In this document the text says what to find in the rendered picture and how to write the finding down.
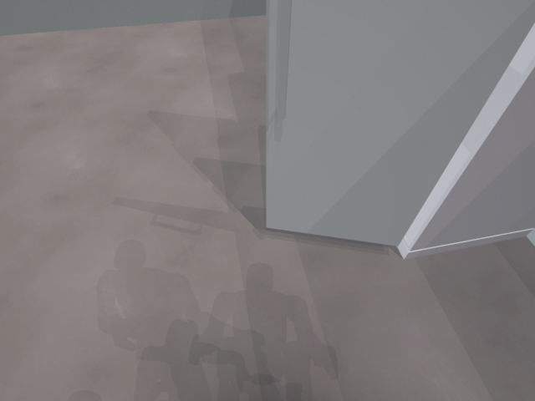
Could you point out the fridge door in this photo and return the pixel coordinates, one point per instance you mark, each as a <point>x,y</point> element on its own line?
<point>380,95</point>

